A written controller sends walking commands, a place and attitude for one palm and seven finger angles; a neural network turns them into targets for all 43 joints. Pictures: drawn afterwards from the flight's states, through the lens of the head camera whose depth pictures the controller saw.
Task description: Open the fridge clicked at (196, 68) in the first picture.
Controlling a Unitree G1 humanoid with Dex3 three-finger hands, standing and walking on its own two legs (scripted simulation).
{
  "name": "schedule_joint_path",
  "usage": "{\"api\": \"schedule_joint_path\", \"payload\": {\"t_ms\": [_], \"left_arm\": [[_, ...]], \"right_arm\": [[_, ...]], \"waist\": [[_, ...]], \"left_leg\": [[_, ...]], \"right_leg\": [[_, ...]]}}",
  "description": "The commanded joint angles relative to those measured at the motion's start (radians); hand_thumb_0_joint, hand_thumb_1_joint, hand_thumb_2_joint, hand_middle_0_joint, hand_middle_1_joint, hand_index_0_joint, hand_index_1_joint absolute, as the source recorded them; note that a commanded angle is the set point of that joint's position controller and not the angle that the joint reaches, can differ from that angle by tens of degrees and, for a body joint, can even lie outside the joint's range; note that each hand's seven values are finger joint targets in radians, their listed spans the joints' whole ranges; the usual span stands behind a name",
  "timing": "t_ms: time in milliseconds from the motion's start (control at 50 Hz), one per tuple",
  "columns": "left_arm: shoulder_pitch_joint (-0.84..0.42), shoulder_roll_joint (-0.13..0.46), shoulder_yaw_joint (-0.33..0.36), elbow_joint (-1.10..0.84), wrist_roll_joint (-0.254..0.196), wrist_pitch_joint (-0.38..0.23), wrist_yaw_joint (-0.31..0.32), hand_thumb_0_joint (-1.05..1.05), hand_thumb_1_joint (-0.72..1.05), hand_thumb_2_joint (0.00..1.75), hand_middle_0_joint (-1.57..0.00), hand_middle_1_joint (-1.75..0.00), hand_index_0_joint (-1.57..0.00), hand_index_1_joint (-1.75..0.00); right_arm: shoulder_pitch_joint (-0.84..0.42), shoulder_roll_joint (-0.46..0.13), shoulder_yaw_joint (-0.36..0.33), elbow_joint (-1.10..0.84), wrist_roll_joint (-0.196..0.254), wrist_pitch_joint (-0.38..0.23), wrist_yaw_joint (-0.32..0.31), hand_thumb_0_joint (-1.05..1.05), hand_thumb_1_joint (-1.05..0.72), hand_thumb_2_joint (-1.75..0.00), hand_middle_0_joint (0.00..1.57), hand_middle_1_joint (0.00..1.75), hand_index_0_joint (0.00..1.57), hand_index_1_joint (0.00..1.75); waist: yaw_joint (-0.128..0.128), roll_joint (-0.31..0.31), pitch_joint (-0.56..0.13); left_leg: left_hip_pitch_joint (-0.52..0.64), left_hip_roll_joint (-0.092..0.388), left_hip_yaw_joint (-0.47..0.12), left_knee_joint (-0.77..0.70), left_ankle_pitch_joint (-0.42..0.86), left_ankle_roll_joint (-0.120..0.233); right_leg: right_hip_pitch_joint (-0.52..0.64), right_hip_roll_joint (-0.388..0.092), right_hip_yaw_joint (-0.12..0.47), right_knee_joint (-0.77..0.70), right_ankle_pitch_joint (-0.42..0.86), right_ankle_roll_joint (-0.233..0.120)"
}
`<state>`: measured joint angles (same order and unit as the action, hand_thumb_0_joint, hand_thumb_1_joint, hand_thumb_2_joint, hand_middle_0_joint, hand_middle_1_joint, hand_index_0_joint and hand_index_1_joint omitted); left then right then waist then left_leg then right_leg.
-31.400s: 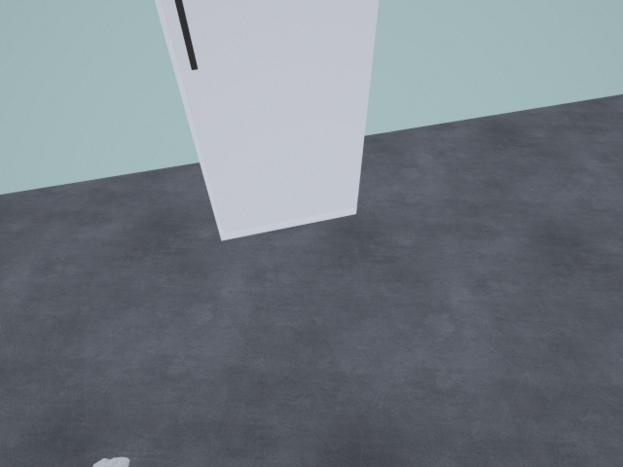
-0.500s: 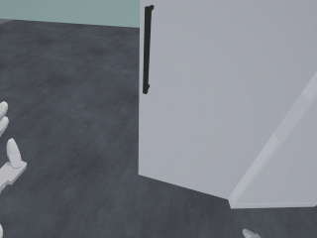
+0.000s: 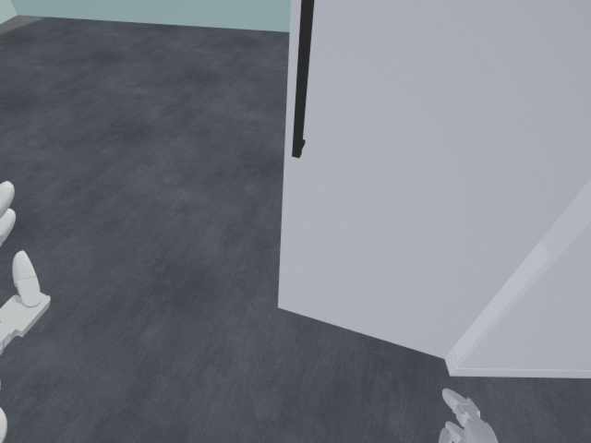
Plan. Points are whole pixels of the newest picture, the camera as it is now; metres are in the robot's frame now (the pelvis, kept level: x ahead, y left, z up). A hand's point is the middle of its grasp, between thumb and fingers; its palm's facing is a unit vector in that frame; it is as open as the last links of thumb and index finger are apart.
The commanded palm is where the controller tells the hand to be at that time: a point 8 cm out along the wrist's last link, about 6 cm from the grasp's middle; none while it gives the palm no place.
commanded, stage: stop stepping back and stand still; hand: left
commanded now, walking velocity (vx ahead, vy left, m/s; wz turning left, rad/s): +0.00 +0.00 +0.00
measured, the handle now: (304, 81) +0.69 +0.04 +0.19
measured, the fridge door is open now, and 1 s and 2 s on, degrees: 72 72 72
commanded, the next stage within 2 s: let the arm hang, fingers relaxed in 0.46 s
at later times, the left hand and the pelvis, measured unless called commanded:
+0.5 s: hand (51, 278) +0.23 +0.28 +0.17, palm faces +0.40 -0.80 -0.44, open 7.4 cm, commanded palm +0.17 +0.32 +0.19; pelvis +0.02 +0.02 +0.01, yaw +0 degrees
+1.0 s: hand out of the picture -0.03 +0.20 -0.17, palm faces +0.04 -0.99 -0.16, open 7.1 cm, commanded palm none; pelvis +0.00 +0.02 +0.01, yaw +1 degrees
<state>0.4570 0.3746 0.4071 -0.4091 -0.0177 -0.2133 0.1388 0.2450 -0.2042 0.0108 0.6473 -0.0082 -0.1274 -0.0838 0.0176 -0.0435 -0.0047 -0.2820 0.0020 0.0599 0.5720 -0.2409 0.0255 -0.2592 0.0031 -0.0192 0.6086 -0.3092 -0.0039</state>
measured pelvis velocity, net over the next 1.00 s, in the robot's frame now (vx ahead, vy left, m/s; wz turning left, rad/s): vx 0.00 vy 0.02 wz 0.02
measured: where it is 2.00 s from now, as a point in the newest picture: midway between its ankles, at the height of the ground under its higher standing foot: outside the picture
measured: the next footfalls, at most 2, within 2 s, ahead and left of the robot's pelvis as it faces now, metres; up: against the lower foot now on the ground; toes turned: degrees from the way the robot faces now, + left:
none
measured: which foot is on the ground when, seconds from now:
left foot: down 0.00-1.00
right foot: down 0.00-1.00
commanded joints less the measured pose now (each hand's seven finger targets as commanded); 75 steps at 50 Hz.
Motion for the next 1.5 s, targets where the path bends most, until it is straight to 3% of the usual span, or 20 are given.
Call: {"api": "schedule_joint_path", "payload": {"t_ms": [0, 60, 80, 140, 200, 380, 460, 520, 540, 560, 580, 620, 660, 740, 860, 940, 980, 1120, 1260, 1480], "left_arm": [[-0.049, 0.213, 0.124, -0.274, 0.014, -0.083, 0.015, 0.00, 0.90, 0.90, -0.20, -0.30, -0.20, -0.30], [0.003, 0.200, 0.127, -0.261, -0.007, -0.084, 0.013, 0.00, 0.90, 0.90, -0.20, -0.30, -0.20, -0.30], [0.019, 0.198, 0.126, -0.242, -0.010, -0.078, 0.013, 0.00, 0.90, 0.90, -0.20, -0.30, -0.20, -0.30], [-0.004, 0.195, 0.122, -0.225, -0.017, -0.073, 0.012, 0.00, 0.90, 0.90, -0.20, -0.30, -0.20, -0.30], [0.013, 0.194, 0.120, -0.205, -0.022, -0.062, 0.010, 0.00, 0.90, 0.90, -0.20, -0.30, -0.20, -0.30], [0.032, 0.219, 0.138, -0.274, -0.021, -0.060, 0.017, 0.00, 0.90, 0.90, -0.20, -0.30, -0.20, -0.30], [0.043, 0.201, 0.127, -0.274, -0.024, -0.063, 0.018, 0.00, 0.90, 0.90, -0.20, -0.30, -0.20, -0.30], [0.056, 0.198, 0.130, -0.251, -0.027, -0.062, 0.019, 0.00, 0.90, 0.90, -0.20, -0.30, -0.20, -0.30], [-0.001, 0.032, -0.308, 0.518, 0.051, 0.089, -0.126, 0.00, 0.90, 0.90, -0.20, -0.30, -0.20, -0.30], [-0.018, 0.029, -0.274, 0.542, 0.043, 0.177, -0.141, 0.00, 0.90, 0.90, -0.20, -0.30, -0.20, -0.30], [-0.049, 0.000, -0.294, 0.576, 0.052, 0.189, -0.141, 0.00, 0.90, 0.90, -0.20, -0.30, -0.20, -0.30], [-0.107, 0.011, -0.310, 0.676, 0.051, 0.200, -0.141, 0.00, 0.90, 0.90, -0.20, -0.30, -0.20, -0.30], [-0.167, 0.029, -0.323, 0.802, 0.053, 0.206, -0.141, 0.00, 0.90, 0.90, -0.20, -0.30, -0.20, -0.30], [-0.219, 0.010, -0.363, 1.071, 0.046, 0.219, -0.129, 0.00, 0.90, 0.90, -0.20, -0.30, -0.20, -0.30], [-0.167, -0.047, -0.368, 1.338, 0.038, 0.214, -0.123, 0.00, 0.90, 0.90, -0.20, -0.30, -0.20, -0.30], [-0.142, -0.054, -0.375, 1.434, 0.035, 0.208, -0.122, 0.00, 0.90, 0.90, -0.20, -0.30, -0.20, -0.30], [-0.133, -0.058, -0.378, 1.466, 0.034, 0.204, -0.121, 0.00, 0.90, 0.90, -0.20, -0.30, -0.20, -0.30], [-0.109, -0.083, -0.379, 1.534, 0.035, 0.205, -0.114, 0.00, 0.90, 0.90, -0.20, -0.30, -0.20, -0.30], [-0.122, -0.096, -0.377, 1.544, 0.038, 0.208, -0.109, 0.00, 0.90, 0.90, -0.20, -0.30, -0.20, -0.30], [-0.185, -0.069, -0.368, 1.516, 0.039, 0.198, -0.110, 0.00, 0.90, 0.90, -0.20, -0.30, -0.20, -0.30]], "right_arm": [[-0.128, -0.114, -0.036, -0.168, 0.003, -0.067, 0.005, 0.00, -0.90, -0.90, 0.20, 0.30, 0.20, 0.30], [-0.105, -0.117, -0.049, -0.169, 0.006, -0.061, 0.017, 0.00, -0.90, -0.90, 0.20, 0.30, 0.20, 0.30], [-0.104, -0.119, -0.051, -0.166, 0.007, -0.060, 0.018, 0.00, -0.90, -0.90, 0.20, 0.30, 0.20, 0.30], [-0.111, -0.115, -0.045, -0.170, 0.009, -0.047, 0.014, 0.00, -0.90, -0.90, 0.20, 0.30, 0.20, 0.30], [-0.125, -0.111, -0.042, -0.181, 0.014, -0.036, 0.006, 0.00, -0.90, -0.90, 0.20, 0.30, 0.20, 0.30], [-0.138, -0.118, -0.045, -0.203, 0.014, -0.020, -0.001, 0.00, -0.90, -0.90, 0.20, 0.30, 0.20, 0.30], [-0.131, -0.119, -0.045, -0.203, 0.016, -0.017, -0.002, 0.00, -0.90, -0.90, 0.20, 0.30, 0.20, 0.30], [-0.129, -0.118, -0.047, -0.202, 0.017, -0.016, -0.005, 0.00, -0.90, -0.90, 0.20, 0.30, 0.20, 0.30], [-0.184, -0.308, -0.095, 0.029, 0.027, -0.068, 0.086, 0.00, -0.90, -0.90, 0.20, 0.30, 0.20, 0.30], [-0.111, -0.260, -0.099, 0.024, 0.028, 0.005, 0.092, 0.00, -0.90, -0.90, 0.20, 0.30, 0.20, 0.30], [-0.083, -0.229, -0.094, 0.036, 0.015, 0.022, 0.089, 0.00, -0.90, -0.90, 0.20, 0.30, 0.20, 0.30], [-0.093, -0.228, -0.072, 0.036, 0.000, 0.055, 0.087, 0.00, -0.90, -0.90, 0.20, 0.30, 0.20, 0.30], [-0.112, -0.240, -0.064, 0.062, -0.014, 0.075, 0.086, 0.00, -0.90, -0.90, 0.20, 0.30, 0.20, 0.30], [-0.102, -0.187, -0.038, 0.146, -0.024, 0.112, 0.086, 0.00, -0.90, -0.90, 0.20, 0.30, 0.20, 0.30], [-0.039, -0.123, -0.031, 0.279, -0.022, 0.126, 0.067, 0.00, -0.90, -0.90, 0.20, 0.30, 0.20, 0.30], [0.017, -0.111, -0.039, 0.338, -0.014, 0.128, 0.058, 0.00, -0.90, -0.90, 0.20, 0.30, 0.20, 0.30], [0.047, -0.110, -0.042, 0.362, -0.010, 0.128, 0.054, 0.00, -0.90, -0.90, 0.20, 0.30, 0.20, 0.30], [0.098, -0.090, -0.048, 0.415, -0.009, 0.127, 0.047, 0.00, -0.90, -0.90, 0.20, 0.30, 0.20, 0.30], [0.085, -0.082, -0.050, 0.432, -0.013, 0.126, 0.047, 0.00, -0.90, -0.90, 0.20, 0.30, 0.20, 0.30], [0.035, -0.091, -0.049, 0.434, -0.013, 0.116, 0.053, 0.00, -0.90, -0.90, 0.20, 0.30, 0.20, 0.30]], "waist": [[0.000, 0.158, -0.002], [-0.009, 0.041, -0.088], [-0.015, 0.043, -0.099], [-0.012, 0.084, -0.114], [-0.007, 0.075, -0.111], [-0.003, 0.123, -0.120], [-0.005, 0.134, -0.116], [-0.006, 0.106, -0.118], [-0.053, 0.095, -0.030], [-0.039, 0.106, -0.112], [-0.035, 0.038, -0.128], [-0.025, -0.045, -0.090], [-0.020, -0.110, -0.044], [-0.019, -0.013, -0.008], [-0.015, 0.207, 0.003], [-0.018, 0.155, 0.004], [-0.019, 0.096, 0.014], [-0.022, 0.047, 0.040], [-0.018, 0.040, 0.091], [-0.018, 0.055, 0.065]], "left_leg": [[-0.109, 0.160, -0.210, -0.285, -0.174, 0.059], [-0.008, 0.074, -0.100, -0.116, 0.058, 0.013], [0.024, 0.070, -0.089, -0.096, 0.113, 0.003], [0.070, 0.083, -0.093, -0.127, 0.168, 0.001], [0.084, 0.094, -0.102, -0.151, 0.223, 0.004], [0.060, 0.096, -0.120, -0.189, 0.227, 0.001], [0.045, 0.098, -0.120, -0.195, 0.203, -0.001], [0.042, 0.097, -0.119, -0.193, 0.195, -0.002], [-0.008, 0.105, -0.115, -0.011, 0.385, 0.004], [0.039, 0.117, -0.102, -0.031, 0.352, -0.007], [0.032, 0.126, -0.121, -0.023, 0.331, 0.005], [-0.038, 0.131, -0.170, -0.068, 0.213, 0.036], [-0.068, 0.120, -0.195, -0.106, 0.149, 0.043], [-0.035, 0.084, -0.170, -0.168, 0.070, 0.026], [-0.018, 0.083, -0.161, -0.250, -0.117, 0.021], [0.007, 0.088, -0.163, -0.252, -0.103, 0.025], [0.024, 0.096, -0.162, -0.250, -0.070, 0.028], [0.031, 0.105, -0.168, -0.275, -0.075, 0.032], [0.014, 0.113, -0.180, -0.308, -0.106, 0.034], [0.053, 0.103, -0.145, -0.278, 0.032, 0.021]], "right_leg": [[0.115, -0.025, 0.040, -0.133, 0.065, 0.005], [0.110, -0.085, 0.162, -0.213, 0.216, -0.029], [0.098, -0.103, 0.174, -0.214, 0.276, -0.037], [0.093, -0.083, 0.136, -0.195, 0.307, -0.025], [0.102, -0.065, 0.102, -0.184, 0.327, -0.012], [0.132, -0.054, 0.075, -0.181, 0.308, -0.008], [0.134, -0.050, 0.074, -0.183, 0.296, -0.006], [0.138, -0.053, 0.073, -0.190, 0.297, -0.006], [-0.002, -0.134, 0.020, -0.060, 0.440, -0.015], [-0.015, -0.136, 0.067, -0.097, 0.321, -0.022], [-0.019, -0.120, 0.046, -0.078, 0.259, -0.026], [-0.013, -0.100, 0.039, -0.080, 0.138, -0.026], [-0.003, -0.095, 0.062, -0.109, 0.088, -0.033], [0.013, -0.101, 0.103, -0.173, 0.062, -0.036], [0.051, -0.086, 0.090, -0.244, 0.007, -0.042], [0.061, -0.088, 0.080, -0.271, 0.037, -0.045], [0.056, -0.088, 0.074, -0.279, 0.051, -0.046], [0.046, -0.086, 0.063, -0.271, 0.044, -0.041], [0.020, -0.081, 0.063, -0.258, 0.040, -0.035], [0.047, -0.095, 0.080, -0.272, 0.111, -0.033]]}}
